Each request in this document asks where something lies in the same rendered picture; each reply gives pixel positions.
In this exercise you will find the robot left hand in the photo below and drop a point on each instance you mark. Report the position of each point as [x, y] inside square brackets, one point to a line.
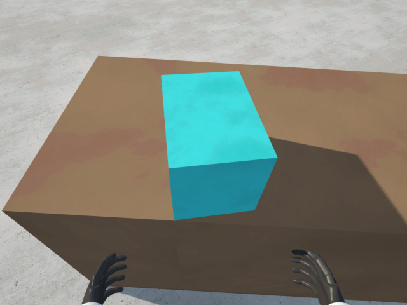
[96, 290]

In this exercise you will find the robot right hand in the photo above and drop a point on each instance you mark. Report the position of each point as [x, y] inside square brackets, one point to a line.
[322, 283]

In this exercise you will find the carton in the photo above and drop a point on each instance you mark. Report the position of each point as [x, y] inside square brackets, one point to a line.
[219, 154]

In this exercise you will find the pedestal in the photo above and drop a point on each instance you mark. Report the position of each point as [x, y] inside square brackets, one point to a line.
[100, 184]

